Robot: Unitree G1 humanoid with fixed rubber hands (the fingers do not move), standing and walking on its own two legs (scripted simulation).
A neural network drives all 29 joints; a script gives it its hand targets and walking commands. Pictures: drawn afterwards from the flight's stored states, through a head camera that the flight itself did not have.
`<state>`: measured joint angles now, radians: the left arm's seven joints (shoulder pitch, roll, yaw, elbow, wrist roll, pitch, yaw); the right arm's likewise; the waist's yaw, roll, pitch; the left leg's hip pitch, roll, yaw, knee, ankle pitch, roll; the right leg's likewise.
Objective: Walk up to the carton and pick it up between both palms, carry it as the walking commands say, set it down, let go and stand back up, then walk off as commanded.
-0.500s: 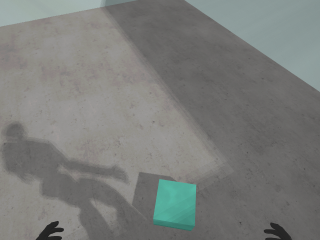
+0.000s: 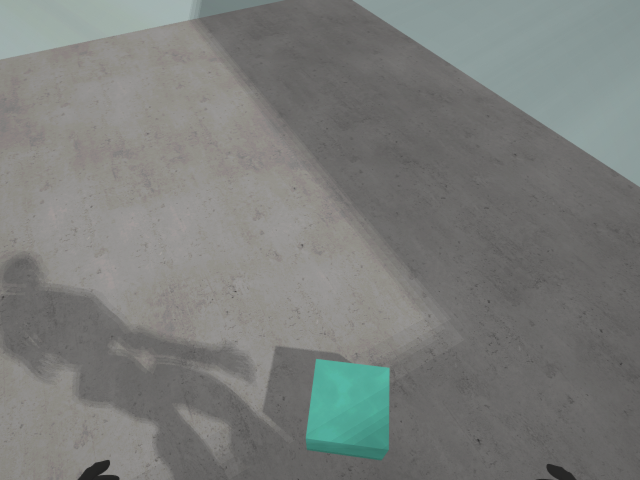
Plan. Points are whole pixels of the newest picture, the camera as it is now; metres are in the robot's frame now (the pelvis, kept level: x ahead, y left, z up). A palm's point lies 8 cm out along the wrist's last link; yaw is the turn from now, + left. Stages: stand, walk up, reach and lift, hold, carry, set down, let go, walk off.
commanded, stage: walk up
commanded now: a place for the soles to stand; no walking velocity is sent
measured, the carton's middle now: (348, 408) +0.38 -0.06 -0.71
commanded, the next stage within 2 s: reach and lift in 0.24 s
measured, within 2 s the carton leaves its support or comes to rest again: neither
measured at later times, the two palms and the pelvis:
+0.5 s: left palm (136, 443) +0.17 +0.26 -0.10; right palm out of the picture +0.14 -0.29 -0.11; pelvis -0.01 -0.02 -0.02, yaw -4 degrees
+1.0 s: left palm (191, 396) +0.25 +0.22 -0.16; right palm (508, 420) +0.23 -0.27 -0.17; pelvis -0.05 -0.03 -0.07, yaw -3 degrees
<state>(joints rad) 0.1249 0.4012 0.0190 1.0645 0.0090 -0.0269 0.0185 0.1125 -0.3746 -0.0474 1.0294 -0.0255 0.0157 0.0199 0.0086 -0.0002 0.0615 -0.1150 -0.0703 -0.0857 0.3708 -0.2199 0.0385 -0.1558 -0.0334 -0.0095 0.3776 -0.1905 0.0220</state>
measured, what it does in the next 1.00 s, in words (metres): lowers itself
